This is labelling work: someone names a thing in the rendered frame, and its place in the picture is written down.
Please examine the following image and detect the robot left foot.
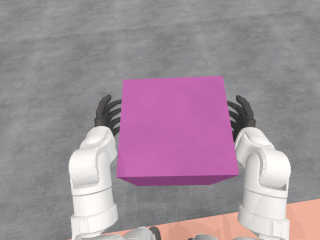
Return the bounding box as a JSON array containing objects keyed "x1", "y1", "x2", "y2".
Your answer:
[{"x1": 149, "y1": 226, "x2": 161, "y2": 240}]

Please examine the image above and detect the left robot shin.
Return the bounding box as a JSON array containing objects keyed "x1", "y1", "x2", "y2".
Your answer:
[{"x1": 138, "y1": 226, "x2": 151, "y2": 232}]

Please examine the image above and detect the carton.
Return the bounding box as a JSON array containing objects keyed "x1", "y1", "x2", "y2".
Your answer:
[{"x1": 116, "y1": 76, "x2": 239, "y2": 186}]

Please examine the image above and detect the left robot forearm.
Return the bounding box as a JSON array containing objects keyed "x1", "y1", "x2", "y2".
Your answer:
[{"x1": 68, "y1": 126, "x2": 118, "y2": 240}]

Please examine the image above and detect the robot left hand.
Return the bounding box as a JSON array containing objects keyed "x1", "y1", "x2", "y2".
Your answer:
[{"x1": 94, "y1": 94, "x2": 122, "y2": 138}]

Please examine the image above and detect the right robot forearm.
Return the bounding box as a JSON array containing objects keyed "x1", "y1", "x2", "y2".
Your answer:
[{"x1": 234, "y1": 127, "x2": 291, "y2": 240}]

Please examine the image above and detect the robot right hand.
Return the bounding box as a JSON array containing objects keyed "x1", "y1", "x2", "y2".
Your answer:
[{"x1": 227, "y1": 95, "x2": 256, "y2": 143}]

